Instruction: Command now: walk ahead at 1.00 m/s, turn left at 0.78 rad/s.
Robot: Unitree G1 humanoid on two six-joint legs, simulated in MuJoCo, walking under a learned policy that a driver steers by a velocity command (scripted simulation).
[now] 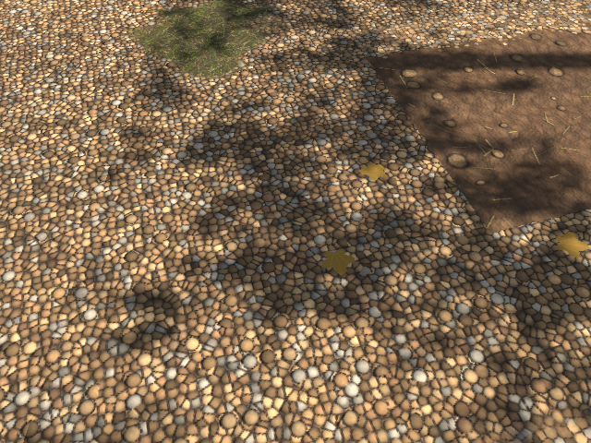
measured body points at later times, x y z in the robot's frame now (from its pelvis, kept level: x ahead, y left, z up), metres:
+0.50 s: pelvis +0.42 +0.07 +0.00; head +0.43 +0.09 +0.45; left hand +0.56 +0.38 -0.04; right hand +0.54 -0.17 -0.11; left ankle +0.37 +0.10 -0.74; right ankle +0.67 -0.07 -0.66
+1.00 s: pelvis +0.79 +0.22 +0.00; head +0.80 +0.24 +0.45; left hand +0.54 +0.33 -0.13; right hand +1.12 +0.26 -0.05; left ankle +0.82 +0.45 -0.66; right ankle +0.81 +0.05 -0.74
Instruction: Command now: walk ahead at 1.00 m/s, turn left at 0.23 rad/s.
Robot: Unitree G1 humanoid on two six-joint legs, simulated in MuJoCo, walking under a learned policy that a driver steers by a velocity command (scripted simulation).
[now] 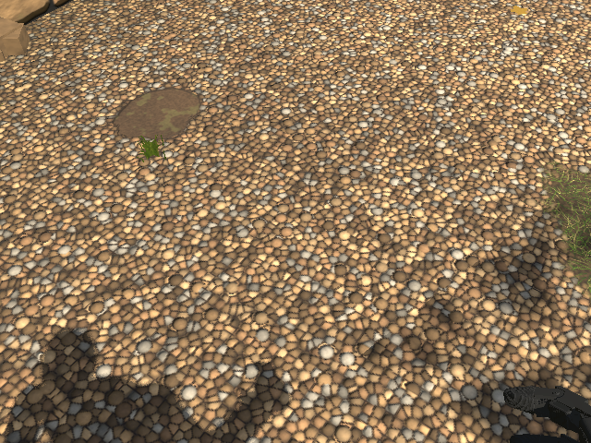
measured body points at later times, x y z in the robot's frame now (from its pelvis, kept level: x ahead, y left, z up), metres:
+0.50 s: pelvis +0.30 +0.04 +0.00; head +0.33 +0.04 +0.45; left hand +0.46 +0.30 -0.10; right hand +0.39 -0.23 -0.12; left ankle +0.34 +0.13 -0.73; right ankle +0.41 -0.11 -0.71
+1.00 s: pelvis +0.38 +0.01 +0.00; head +0.39 +0.01 +0.45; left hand +0.49 +0.27 -0.13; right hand +0.45 -0.26 -0.14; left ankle +0.34 +0.13 -0.73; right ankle +0.40 -0.11 -0.73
